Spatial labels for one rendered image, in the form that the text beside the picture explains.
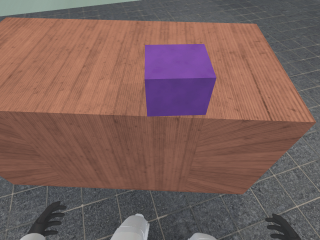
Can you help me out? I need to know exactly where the pedestal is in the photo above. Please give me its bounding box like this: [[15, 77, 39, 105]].
[[0, 17, 316, 195]]

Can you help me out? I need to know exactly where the right robot hand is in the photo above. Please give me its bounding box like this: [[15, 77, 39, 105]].
[[265, 213, 301, 240]]

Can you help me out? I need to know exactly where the left robot hand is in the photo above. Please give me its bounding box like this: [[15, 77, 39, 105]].
[[27, 201, 67, 237]]

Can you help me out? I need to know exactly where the carton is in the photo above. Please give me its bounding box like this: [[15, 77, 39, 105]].
[[144, 44, 217, 117]]

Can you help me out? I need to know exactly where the left robot thigh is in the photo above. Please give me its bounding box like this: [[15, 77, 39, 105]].
[[110, 215, 150, 240]]

